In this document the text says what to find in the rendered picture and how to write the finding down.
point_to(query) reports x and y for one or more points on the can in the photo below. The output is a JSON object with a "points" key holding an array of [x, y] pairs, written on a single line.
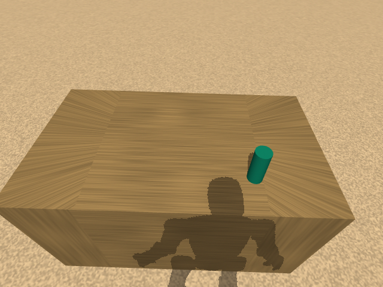
{"points": [[259, 164]]}

